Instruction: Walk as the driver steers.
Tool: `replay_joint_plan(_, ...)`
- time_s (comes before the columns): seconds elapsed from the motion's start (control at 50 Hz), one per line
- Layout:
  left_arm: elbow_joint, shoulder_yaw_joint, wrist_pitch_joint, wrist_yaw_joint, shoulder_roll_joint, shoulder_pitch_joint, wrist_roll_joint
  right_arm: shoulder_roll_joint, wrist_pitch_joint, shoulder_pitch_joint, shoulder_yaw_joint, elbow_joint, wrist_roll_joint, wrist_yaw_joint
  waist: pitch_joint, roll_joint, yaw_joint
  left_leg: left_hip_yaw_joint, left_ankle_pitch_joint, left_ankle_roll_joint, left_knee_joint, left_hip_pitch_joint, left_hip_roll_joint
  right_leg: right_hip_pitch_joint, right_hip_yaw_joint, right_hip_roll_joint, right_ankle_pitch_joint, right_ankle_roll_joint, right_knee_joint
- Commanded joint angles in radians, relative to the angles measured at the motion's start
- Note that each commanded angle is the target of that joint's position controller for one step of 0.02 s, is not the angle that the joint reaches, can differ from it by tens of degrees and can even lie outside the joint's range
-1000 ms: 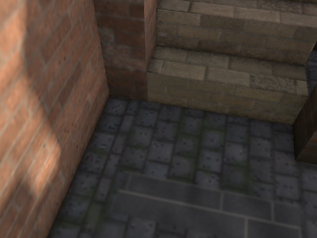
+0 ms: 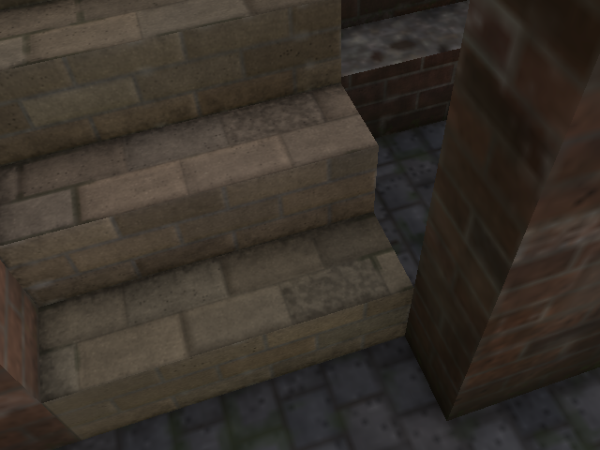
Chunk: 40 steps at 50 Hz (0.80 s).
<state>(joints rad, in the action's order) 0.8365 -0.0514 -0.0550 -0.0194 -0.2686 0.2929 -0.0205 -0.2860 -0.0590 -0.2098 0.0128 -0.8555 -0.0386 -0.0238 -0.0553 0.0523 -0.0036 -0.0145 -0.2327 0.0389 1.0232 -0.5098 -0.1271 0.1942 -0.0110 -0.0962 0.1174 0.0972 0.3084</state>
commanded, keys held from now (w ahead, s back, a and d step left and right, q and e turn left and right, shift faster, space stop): w+q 0.62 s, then q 0.16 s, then no key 0.22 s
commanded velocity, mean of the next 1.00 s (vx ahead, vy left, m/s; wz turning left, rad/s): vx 0.36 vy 0.11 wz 0.38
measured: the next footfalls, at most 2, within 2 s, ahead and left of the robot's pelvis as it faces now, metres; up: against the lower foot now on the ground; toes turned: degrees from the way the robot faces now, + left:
left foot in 0.40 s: +0.36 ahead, +0.19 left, +0.00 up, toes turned +11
right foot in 0.94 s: +0.47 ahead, +0.07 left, +0.00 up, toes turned +27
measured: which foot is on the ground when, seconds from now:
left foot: up 0.00-0.38, down 0.40-0.96, up 0.98-1.00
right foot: down 0.00-0.38, up 0.40-0.92, down 0.94-1.00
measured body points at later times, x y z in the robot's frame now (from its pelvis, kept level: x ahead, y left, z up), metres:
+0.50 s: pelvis +0.25 +0.10 -0.02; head +0.30 +0.11 +0.42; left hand +0.28 +0.39 -0.15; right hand +0.40 -0.16 -0.15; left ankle +0.32 +0.19 -0.75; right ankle +0.12 -0.05 -0.63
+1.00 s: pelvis +0.38 +0.11 -0.01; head +0.40 +0.10 +0.44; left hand +0.39 +0.41 -0.11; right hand +0.58 -0.07 -0.14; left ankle +0.32 +0.19 -0.73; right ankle +0.43 +0.06 -0.75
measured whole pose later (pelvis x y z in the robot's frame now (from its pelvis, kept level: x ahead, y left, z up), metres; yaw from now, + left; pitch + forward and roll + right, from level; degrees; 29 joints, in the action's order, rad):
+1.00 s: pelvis +0.38 +0.11 -0.01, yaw +27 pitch +0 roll +0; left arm 0.86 0.01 -0.03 0.07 -0.23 0.12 -0.01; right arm -0.24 0.00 -0.21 0.03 -0.80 -0.03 0.06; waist -0.03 0.05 0.04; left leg -0.19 -0.41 0.05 0.63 -0.25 0.15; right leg 0.23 -0.02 -0.07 0.20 0.08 0.44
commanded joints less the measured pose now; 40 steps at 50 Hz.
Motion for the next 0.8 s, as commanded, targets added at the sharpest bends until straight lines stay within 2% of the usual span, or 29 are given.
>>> replay_joint_plan(0.02,-0.025,-0.036,-0.03,0.014,-0.148,0.071,0.002,-0.08,0.039,-0.075,0.027,-0.015,0.001,-0.014,0.033,0.026,-0.008,-0.009,0.115,-0.011,-0.039,-0.144,-0.015,-0.18,0.237,0.365,-0.565,0.047,-0.104)
replay_joint_plan(0.04,-0.008,-0.041,-0.027,0.023,-0.168,0.097,0.006,-0.059,0.048,-0.088,0.024,-0.019,0.002,-0.025,0.058,-0.014,0.0,-0.022,0.136,-0.011,-0.057,-0.152,-0.011,-0.196,0.189,0.362,-0.687,0.011,-0.073)
replay_joint_plan(0.06,-0.005,-0.039,-0.024,0.025,-0.164,0.119,0.012,-0.042,0.052,-0.122,0.023,-0.031,0.005,-0.035,0.073,-0.089,0.01,-0.042,0.154,-0.008,-0.068,-0.149,-0.003,-0.191,0.153,0.35,-0.66,0.001,-0.059)
replay_joint_plan(0.1,0.0,-0.035,-0.02,0.028,-0.146,0.111,0.007,-0.05,0.052,-0.056,0.028,-0.018,0.015,-0.05,0.043,-0.149,-0.009,-0.064,0.23,-0.004,-0.117,-0.177,0.016,-0.161,0.105,0.321,-0.419,0.013,-0.105)
replay_joint_plan(0.12,-0.01,-0.028,-0.02,0.022,-0.127,0.09,0.007,-0.065,0.05,-0.023,0.035,-0.014,0.026,-0.053,-0.004,-0.147,-0.02,-0.066,0.299,-0.003,-0.172,-0.168,0.046,-0.13,0.061,0.285,-0.368,0.014,-0.121)
replay_joint_plan(0.14,-0.008,-0.027,-0.023,0.024,-0.126,0.092,0.004,-0.064,0.046,0.015,0.036,-0.003,0.025,-0.058,-0.028,-0.165,-0.032,-0.066,0.346,-0.004,-0.217,-0.166,0.068,-0.114,0.043,0.283,-0.339,0.019,-0.132)
replay_joint_plan(0.2,0.006,-0.043,-0.039,0.042,-0.154,0.102,-0.004,-0.061,0.029,0.107,0.04,0.037,0.001,-0.066,-0.071,-0.154,-0.04,-0.05,0.42,-0.008,-0.326,-0.183,0.081,-0.149,0.006,0.32,-0.321,0.023,-0.136)
replay_joint_plan(0.24,0.012,-0.047,-0.048,0.058,-0.156,0.084,0.003,-0.052,0.027,0.118,0.035,0.051,0.001,-0.069,-0.072,-0.172,-0.027,-0.018,0.416,-0.01,-0.394,-0.166,0.06,-0.188,-0.023,0.338,-0.347,0.033,-0.121)
replay_joint_plan(0.28,0.025,-0.047,-0.053,0.083,-0.15,0.084,0.01,-0.053,0.035,0.147,0.035,0.061,0.004,-0.074,-0.085,-0.177,-0.033,0.022,0.358,-0.005,-0.444,-0.135,0.062,-0.217,-0.054,0.355,-0.4,0.024,-0.112)
replay_joint_plan(0.3,0.03,-0.048,-0.058,0.081,-0.165,0.074,0.009,-0.06,0.033,0.154,0.034,0.068,0.01,-0.075,-0.097,-0.186,-0.034,0.051,0.306,-0.006,-0.466,-0.087,0.083,-0.209,-0.075,0.336,-0.443,0.009,-0.087)
replay_joint_plan(0.32,0.035,-0.049,-0.059,0.085,-0.176,0.072,0.012,-0.061,0.031,0.129,0.037,0.064,0.001,-0.073,-0.087,-0.189,-0.015,0.075,0.236,0.009,-0.48,-0.032,0.106,-0.213,-0.088,0.342,-0.552,0.002,-0.041)
replay_joint_plan(0.34,0.033,-0.055,-0.059,0.097,-0.2,0.058,0.008,-0.054,0.029,0.05,0.038,0.044,0.002,-0.061,-0.035,-0.213,0.003,0.114,0.187,0.022,-0.479,0.066,0.141,-0.218,-0.113,0.333,-0.76,0.01,0.062)
replay_joint_plan(0.36,0.034,-0.062,-0.049,0.103,-0.214,0.054,0.006,-0.072,0.021,-0.054,0.049,0.013,0.006,-0.048,0.039,-0.199,0.029,0.131,0.13,0.05,-0.512,0.157,0.188,-0.244,-0.117,0.325,-0.908,0.005,0.22)
replay_joint_plan(0.38,0.033,-0.061,-0.041,0.095,-0.223,0.041,0.001,-0.105,0.007,-0.134,0.068,-0.011,0.004,-0.039,0.079,-0.141,0.06,0.148,0.104,0.072,-0.575,0.238,0.23,-0.226,-0.106,0.317,-0.872,-0.005,0.412)
replay_joint_plan(0.4,0.027,-0.054,-0.046,0.089,-0.197,0.07,-0.009,-0.151,-0.008,-0.239,0.089,-0.034,0.002,-0.024,0.163,-0.052,0.098,0.089,0.141,0.109,-0.588,0.403,0.198,-0.125,-0.104,0.279,-0.656,-0.029,0.651)
replay_joint_plan(0.42,-0.035,-0.021,-0.049,0.058,-0.086,0.145,0.026,-0.299,0.009,-0.286,0.131,-0.02,-0.008,-0.02,0.297,0.312,0.055,-0.41,0.284,0.329,-0.572,0.771,-0.132,0.324,-0.111,0.094,0.118,-0.108,1.123)
replay_joint_plan(0.44,-0.045,-0.018,-0.049,0.062,-0.127,0.002,-0.005,-0.229,0.023,-0.272,0.123,-0.029,0.052,-0.013,0.319,0.174,0.112,-0.521,0.376,0.365,-0.667,0.749,-0.136,0.449,0.029,0.057,0.432,-0.09,1.255)
replay_joint_plan(0.46,-0.067,-0.011,-0.055,0.051,-0.114,-0.061,-0.016,-0.193,0.026,-0.218,0.112,-0.009,0.05,-0.009,0.222,0.049,0.087,-0.398,0.376,0.329,-0.66,0.661,-0.109,0.492,0.082,0.129,0.355,-0.066,1.195)
replay_joint_plan(0.48,-0.06,-0.007,-0.06,0.046,-0.115,-0.073,-0.017,-0.144,0.031,-0.167,0.1,0.007,0.042,-0.005,0.18,-0.065,0.063,-0.357,0.344,0.289,-0.695,0.575,-0.081,0.461,0.082,0.164,0.289,-0.063,1.099)
replay_joint_plan(0.5,-0.084,-0.003,-0.051,0.047,-0.113,-0.111,-0.028,-0.124,0.033,-0.139,0.094,0.014,0.043,0.009,0.124,-0.088,0.042,-0.323,0.419,0.258,-0.719,0.475,-0.051,0.43,0.075,0.188,0.286,-0.074,1.031)
replay_joint_plan(0.52,-0.1,0.0,-0.026,0.048,-0.106,-0.115,-0.041,-0.098,0.033,-0.111,0.081,0.028,0.043,0.026,0.13,-0.061,0.023,-0.303,0.442,0.238,-0.743,0.417,-0.021,0.375,0.083,0.194,0.276,-0.094,0.974)
replay_joint_plan(0.54,-0.093,0.001,-0.008,0.052,-0.11,-0.101,-0.036,-0.084,0.027,-0.097,0.073,0.052,0.043,0.033,0.153,-0.043,0.028,-0.264,0.5,0.221,-0.755,0.373,0.0,0.309,0.07,0.179,0.239,-0.107,0.947)
replay_joint_plan(0.56,-0.08,0.006,-0.005,0.044,-0.105,-0.078,-0.041,-0.1,0.022,-0.09,0.074,0.056,0.031,0.033,0.181,-0.039,0.014,-0.237,0.579,0.201,-0.75,0.366,0.014,0.281,0.062,0.177,0.194,-0.115,0.875)
replay_joint_plan(0.6,-0.097,0.018,-0.005,0.046,-0.091,-0.142,-0.042,-0.122,0.017,-0.104,0.077,0.057,0.03,0.037,0.171,-0.024,0.025,-0.224,0.61,0.173,-0.756,0.332,0.035,0.254,0.038,0.159,0.173,-0.129,0.722)
replay_joint_plan(0.62,-0.085,0.023,-0.002,0.043,-0.079,-0.163,-0.05,-0.109,0.002,-0.135,0.072,0.068,0.014,0.041,0.174,-0.067,0.056,-0.326,0.599,0.153,-0.773,0.392,-0.041,0.312,0.055,0.147,0.134,-0.139,0.706)
replay_joint_plan(0.66,-0.092,0.021,0.003,0.041,-0.093,-0.199,-0.043,-0.118,-0.003,-0.161,0.072,0.062,0.028,0.055,0.16,-0.038,0.057,-0.342,0.653,0.121,-0.748,0.442,-0.053,0.362,0.089,0.16,0.075,-0.139,0.643)
replay_joint_plan(0.7,-0.091,0.023,-0.002,0.039,-0.098,-0.228,-0.02,-0.119,-0.004,-0.153,0.069,0.061,0.024,0.064,0.146,-0.008,0.046,-0.304,0.8,0.089,-0.705,0.414,-0.018,0.313,0.076,0.121,0.076,-0.133,0.571)
replay_joint_plan(0.74,-0.063,0.03,0.01,0.046,-0.076,-0.203,-0.018,-0.081,0.004,-0.155,0.059,0.064,0.011,0.072,0.175,0.068,0.053,-0.285,0.882,0.088,-0.656,0.4,0.008,0.285,0.042,0.082,0.102,-0.137,0.671)
replay_joint_plan(0.8,-0.08,0.036,0.016,0.054,-0.064,-0.247,-0.01,-0.071,0.021,-0.102,0.057,0.094,0.005,0.083,0.145,0.056,0.043,-0.294,1.035,0.109,-0.594,0.399,0.019,0.3,0.016,0.064,0.17,-0.145,0.659)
